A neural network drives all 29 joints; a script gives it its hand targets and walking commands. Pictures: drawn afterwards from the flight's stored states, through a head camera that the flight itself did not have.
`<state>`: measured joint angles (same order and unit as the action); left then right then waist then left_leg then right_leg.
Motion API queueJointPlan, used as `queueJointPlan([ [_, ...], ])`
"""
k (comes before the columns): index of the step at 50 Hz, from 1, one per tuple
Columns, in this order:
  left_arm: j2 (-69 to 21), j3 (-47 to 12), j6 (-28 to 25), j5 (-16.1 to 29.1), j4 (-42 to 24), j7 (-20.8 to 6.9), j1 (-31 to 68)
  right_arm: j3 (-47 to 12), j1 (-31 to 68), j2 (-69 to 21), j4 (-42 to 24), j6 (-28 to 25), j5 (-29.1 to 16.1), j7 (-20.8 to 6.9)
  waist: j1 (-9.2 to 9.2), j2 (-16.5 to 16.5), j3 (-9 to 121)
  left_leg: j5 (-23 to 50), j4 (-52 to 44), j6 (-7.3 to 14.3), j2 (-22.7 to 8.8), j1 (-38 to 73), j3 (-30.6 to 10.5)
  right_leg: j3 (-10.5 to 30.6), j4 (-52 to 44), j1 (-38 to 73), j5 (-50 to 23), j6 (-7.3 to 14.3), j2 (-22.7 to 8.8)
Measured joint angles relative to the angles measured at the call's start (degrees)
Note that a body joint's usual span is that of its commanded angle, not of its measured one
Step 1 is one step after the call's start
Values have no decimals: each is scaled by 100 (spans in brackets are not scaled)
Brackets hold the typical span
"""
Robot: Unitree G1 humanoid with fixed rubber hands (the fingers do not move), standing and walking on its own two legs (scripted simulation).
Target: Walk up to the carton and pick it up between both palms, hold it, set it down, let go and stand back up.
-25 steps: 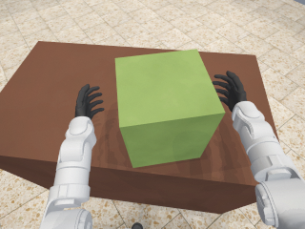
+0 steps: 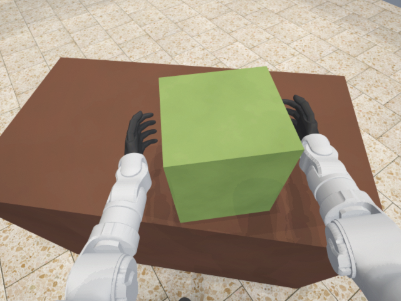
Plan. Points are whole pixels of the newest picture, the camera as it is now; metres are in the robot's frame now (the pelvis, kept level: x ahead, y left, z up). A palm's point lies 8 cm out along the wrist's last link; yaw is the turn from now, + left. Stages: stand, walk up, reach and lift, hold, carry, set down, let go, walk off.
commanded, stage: reach and lift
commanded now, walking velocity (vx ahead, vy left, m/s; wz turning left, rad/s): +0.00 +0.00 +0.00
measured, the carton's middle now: (219, 151) +0.41 +0.05 +0.04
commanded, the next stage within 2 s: none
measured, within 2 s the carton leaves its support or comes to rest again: leaves its support in 1.82 s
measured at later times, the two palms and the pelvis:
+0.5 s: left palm (144, 150) +0.37 +0.20 +0.06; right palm (291, 139) +0.44 -0.10 +0.06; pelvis +0.00 +0.00 +0.00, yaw +0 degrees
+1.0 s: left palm (144, 154) +0.37 +0.20 +0.06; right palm (294, 146) +0.43 -0.10 +0.06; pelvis +0.01 +0.00 +0.01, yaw +0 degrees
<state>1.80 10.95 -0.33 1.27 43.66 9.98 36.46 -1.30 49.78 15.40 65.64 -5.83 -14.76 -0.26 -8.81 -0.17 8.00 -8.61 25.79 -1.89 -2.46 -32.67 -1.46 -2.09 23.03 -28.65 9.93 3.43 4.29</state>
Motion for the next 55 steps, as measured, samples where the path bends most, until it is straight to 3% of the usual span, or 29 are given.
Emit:
queueJointPlan([
  [7,-181,84,-110,-166,-79,43,-51,-90,-41,-42,-59,18,-67,-43,-15,-25,-59,-10,-28,16,-24,72,94,88,-19,38,-18,-12,15],
  [14,-442,360,-130,-457,-131,147,28,146,-91,-469,-272,66,285,17,-13,-20,-95,28,-81,16,-32,76,105,95,-78,45,-60,-11,21],
  [23,-630,847,-69,-1019,-358,85,10,858,-165,-873,-451,7,1173,170,145,-65,-293,128,-282,3,-10,347,64,42,-250,322,-122,3,0],
  [29,-856,1360,-170,-1651,-415,-213,-87,1725,-381,-1217,-532,-153,2316,60,269,-166,-339,202,-521,2,29,685,50,6,-405,638,-132,12,-41],
  [34,-962,1488,-215,-1953,-443,-354,-281,2259,-667,-1430,-585,-357,2808,-85,277,-230,-305,216,-675,-1,39,968,67,-1,-540,915,-131,17,-57],
  [41,-996,1503,-144,-2087,-547,-423,-396,2452,-757,-1517,-566,-451,2960,-151,246,-246,-472,206,-774,1,34,1284,116,9,-621,1216,-117,19,-64],
  [55,-989,1515,-94,-2078,-620,-453,-427,2295,-750,-1500,-485,-555,2900,-47,280,-241,-545,247,-882,9,30,1397,161,-20,-722,1329,-148,13,-81],
])
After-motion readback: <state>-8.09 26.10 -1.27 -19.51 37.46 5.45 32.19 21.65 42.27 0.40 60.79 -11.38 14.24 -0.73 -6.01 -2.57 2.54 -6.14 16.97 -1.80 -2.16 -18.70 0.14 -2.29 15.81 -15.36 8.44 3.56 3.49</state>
